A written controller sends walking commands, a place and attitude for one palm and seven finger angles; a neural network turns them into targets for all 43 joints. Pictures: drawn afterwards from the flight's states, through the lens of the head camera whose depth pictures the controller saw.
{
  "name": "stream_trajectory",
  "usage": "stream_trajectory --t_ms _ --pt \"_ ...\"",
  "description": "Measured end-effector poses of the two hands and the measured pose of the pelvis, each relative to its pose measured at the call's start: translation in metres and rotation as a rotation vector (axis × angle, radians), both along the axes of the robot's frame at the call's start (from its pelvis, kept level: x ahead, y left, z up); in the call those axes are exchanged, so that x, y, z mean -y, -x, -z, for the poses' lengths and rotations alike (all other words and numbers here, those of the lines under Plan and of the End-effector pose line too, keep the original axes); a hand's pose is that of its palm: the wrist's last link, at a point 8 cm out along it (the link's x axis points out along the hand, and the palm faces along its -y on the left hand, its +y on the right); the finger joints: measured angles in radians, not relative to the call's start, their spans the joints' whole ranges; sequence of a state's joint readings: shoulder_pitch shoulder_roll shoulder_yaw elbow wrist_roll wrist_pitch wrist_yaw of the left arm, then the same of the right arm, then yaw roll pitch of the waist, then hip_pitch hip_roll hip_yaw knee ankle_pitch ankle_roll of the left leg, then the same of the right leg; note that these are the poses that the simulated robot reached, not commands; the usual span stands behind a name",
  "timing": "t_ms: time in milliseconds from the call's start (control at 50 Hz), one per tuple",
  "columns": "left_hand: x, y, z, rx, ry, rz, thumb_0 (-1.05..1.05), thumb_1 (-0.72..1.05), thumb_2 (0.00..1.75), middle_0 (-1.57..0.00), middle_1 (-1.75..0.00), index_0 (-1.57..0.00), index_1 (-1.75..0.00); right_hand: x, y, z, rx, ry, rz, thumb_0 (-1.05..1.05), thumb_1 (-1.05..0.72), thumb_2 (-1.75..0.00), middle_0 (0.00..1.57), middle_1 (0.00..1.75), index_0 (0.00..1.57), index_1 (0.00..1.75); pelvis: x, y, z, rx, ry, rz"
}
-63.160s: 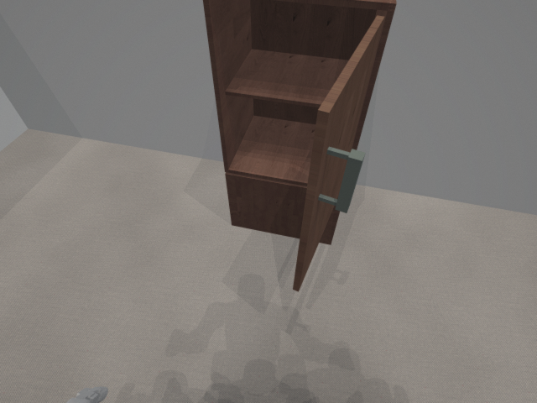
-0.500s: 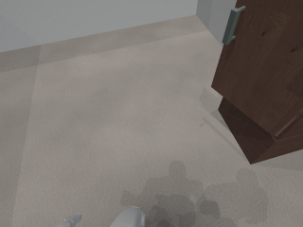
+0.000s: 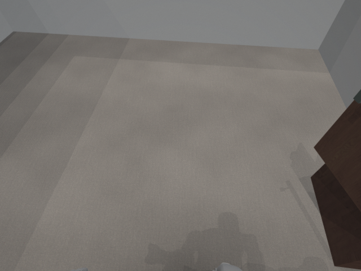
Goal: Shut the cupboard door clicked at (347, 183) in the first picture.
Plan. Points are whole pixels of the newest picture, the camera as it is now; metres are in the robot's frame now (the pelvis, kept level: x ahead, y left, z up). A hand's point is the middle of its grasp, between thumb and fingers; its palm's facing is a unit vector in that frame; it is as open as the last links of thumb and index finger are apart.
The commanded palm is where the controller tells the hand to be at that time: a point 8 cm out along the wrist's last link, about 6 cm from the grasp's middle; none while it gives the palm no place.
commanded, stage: walk to a spot facing it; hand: left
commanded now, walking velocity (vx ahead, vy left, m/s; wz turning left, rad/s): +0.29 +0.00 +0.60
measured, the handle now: out of the picture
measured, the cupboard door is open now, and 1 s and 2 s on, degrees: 20 20 20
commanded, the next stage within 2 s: turn to face it in 0.56 s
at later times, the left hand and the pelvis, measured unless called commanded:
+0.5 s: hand out of the picture +0.05 +0.19 -0.19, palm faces +0.40 -0.90 -0.17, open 7.4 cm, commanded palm none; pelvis +0.15 +0.03 -0.02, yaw +20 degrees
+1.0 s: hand (109, 195) +0.33 +0.24 -0.16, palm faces +0.34 -0.92 -0.21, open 7.4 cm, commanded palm none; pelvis +0.31 +0.05 +0.00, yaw +20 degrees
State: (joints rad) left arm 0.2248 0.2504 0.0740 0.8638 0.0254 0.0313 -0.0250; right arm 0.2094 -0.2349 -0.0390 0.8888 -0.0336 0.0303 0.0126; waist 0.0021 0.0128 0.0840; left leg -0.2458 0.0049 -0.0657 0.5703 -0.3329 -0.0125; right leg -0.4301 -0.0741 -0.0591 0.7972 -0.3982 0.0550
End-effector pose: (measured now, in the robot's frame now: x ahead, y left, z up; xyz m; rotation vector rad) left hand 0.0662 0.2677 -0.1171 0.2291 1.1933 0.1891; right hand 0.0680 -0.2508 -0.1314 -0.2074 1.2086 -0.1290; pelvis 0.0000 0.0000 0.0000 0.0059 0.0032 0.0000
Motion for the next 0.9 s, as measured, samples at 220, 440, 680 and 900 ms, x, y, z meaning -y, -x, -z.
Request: stream_trajectory --t_ms 220,440,680,900 --pt "0.042 -0.001 -0.003 -0.001 0.022 -0.168 0.01 0.91 0.89 -0.2 -0.3 -0.2 -0.3 0.017 -0.09 -0.004 -0.039 -0.019 -0.111 0.01 -0.91 -0.9 0.2 0.3 0.2 0.29 0.022 -0.063 -0.008 -0.009 -0.007 -0.177" --pt "0.053 0.042 0.032 -0.203 0.16 -0.424 0.01 0.91 0.89 -0.21 -0.3 -0.2 -0.3 -0.08 -0.259 -0.011 0.089 -0.028 -0.409 0.0 -0.91 -0.9 0.2 0.3 0.2 0.29 -0.016 -0.132 0.006 -0.002 0.001 -0.337" --pt "-0.049 -0.085 0.011 0.006 0.039 -0.452 0.01 0.91 0.89 -0.2 -0.3 -0.2 -0.3 -0.115 -0.301 -0.012 0.039 0.005 -0.443 0.0 -0.91 -0.9 0.2 0.3 0.2 0.3 -0.052 -0.197 -0.003 -0.006 0.011 -0.434" --pt "-0.047 -0.223 0.001 0.12 0.0 -0.357 0.0 0.91 0.89 -0.2 -0.3 -0.2 -0.3 -0.097 -0.313 0.018 -0.129 -0.037 -0.318 0.0 -0.91 -0.9 0.2 0.3 0.2 0.3 -0.05 -0.29 0.004 0.013 -0.032 -0.389"
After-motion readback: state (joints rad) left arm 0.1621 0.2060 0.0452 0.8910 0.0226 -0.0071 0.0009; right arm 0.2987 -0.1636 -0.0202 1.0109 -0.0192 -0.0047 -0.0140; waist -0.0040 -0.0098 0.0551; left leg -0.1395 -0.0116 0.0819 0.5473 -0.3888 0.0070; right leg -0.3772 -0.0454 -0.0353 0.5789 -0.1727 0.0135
